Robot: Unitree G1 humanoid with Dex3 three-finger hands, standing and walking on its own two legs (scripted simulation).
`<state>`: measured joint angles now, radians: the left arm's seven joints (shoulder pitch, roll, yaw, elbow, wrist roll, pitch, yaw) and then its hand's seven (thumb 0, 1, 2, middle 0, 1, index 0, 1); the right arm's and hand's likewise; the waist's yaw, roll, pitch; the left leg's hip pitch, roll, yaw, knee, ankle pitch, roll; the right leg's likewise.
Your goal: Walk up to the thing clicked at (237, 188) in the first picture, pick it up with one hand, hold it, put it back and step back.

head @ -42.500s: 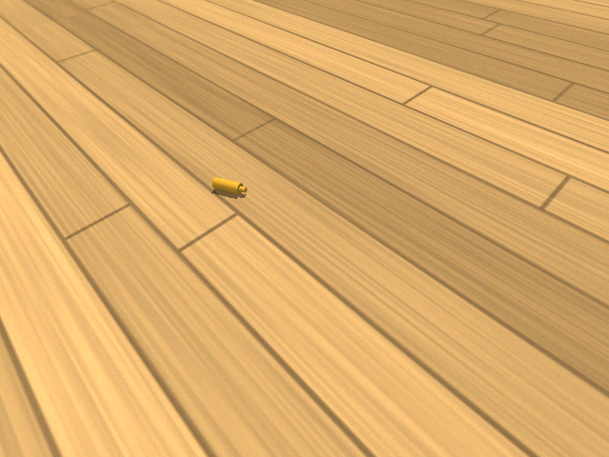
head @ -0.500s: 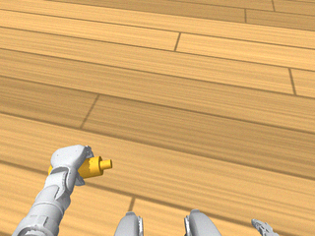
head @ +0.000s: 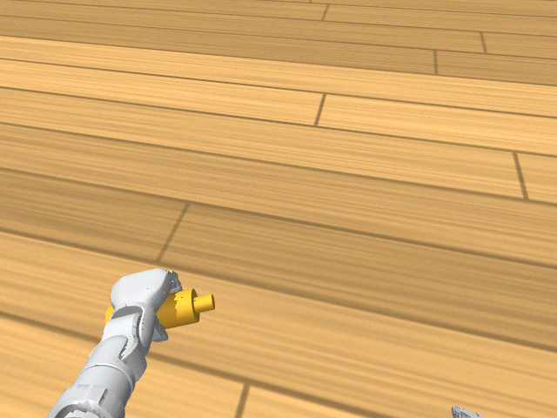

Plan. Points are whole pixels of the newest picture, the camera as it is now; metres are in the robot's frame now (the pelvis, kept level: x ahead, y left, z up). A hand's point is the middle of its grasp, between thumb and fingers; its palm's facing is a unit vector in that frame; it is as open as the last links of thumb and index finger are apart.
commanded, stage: hold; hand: left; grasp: from above
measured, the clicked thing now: (163, 311) +0.33 +0.22 -0.10
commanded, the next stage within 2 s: crouch in 1.86 s
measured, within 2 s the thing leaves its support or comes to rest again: neither
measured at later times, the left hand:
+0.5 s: hand (148, 304) +0.32 +0.22 -0.03, palm faces -0.45 -0.08 -0.89, open 8.5 cm
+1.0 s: hand (147, 312) +0.30 +0.21 -0.01, palm faces -0.44 -0.08 -0.90, open 8.6 cm
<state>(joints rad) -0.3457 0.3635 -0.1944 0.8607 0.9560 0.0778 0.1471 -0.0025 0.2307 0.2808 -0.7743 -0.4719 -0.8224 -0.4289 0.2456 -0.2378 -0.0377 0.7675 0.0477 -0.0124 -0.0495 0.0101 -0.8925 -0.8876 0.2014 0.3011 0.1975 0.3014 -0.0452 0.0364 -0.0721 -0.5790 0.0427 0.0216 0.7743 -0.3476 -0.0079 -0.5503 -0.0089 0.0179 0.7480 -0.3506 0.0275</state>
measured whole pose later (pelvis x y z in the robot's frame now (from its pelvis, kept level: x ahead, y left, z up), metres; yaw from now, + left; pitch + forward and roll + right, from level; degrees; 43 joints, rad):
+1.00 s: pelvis +0.00 -0.01 +0.03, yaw +0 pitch +1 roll +0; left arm -0.27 0.37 -0.23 0.68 0.97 0.08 0.00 -0.01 0.22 0.31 -0.76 -0.51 -0.80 -0.47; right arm 0.19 -0.25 -0.03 0.71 0.07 0.06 -0.04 0.01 -0.90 -0.89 0.20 0.30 0.20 0.30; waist 0.01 0.05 -0.02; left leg -0.30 0.04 0.04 0.51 -0.23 -0.02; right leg -0.30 -0.01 0.03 0.53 -0.25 0.02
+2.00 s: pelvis +0.00 +0.00 +0.03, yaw -1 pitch +1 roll +0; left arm -0.25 0.39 -0.22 0.62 0.98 0.07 -0.05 0.00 0.22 0.30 -0.76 -0.51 -0.80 -0.47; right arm 0.17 -0.24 -0.02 0.69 0.07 0.07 -0.05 0.01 -0.90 -0.89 0.20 0.30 0.20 0.30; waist 0.02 0.05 0.00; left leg -0.25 0.03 0.04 0.46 -0.22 -0.01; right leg -0.25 -0.02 0.03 0.47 -0.24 0.02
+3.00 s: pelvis -0.07 +0.01 -0.25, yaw -2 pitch +36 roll -5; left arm -0.83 0.57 0.04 1.31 1.17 -0.08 0.33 0.00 0.23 0.31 -0.76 -0.48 -0.81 -0.44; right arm 0.21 -0.22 -0.02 0.74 -0.06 -0.04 0.03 0.01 -0.89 -0.89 0.20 0.30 0.20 0.30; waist -0.18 0.05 -0.19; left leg -1.90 0.03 -0.06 1.87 -0.61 0.00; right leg -1.83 0.00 -0.01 1.83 -0.64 0.04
